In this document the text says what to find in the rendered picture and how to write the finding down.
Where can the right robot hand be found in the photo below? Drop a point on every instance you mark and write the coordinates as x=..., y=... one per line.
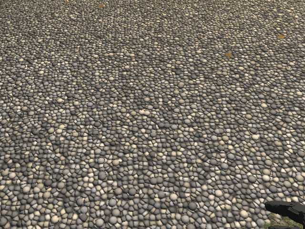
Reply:
x=291, y=209

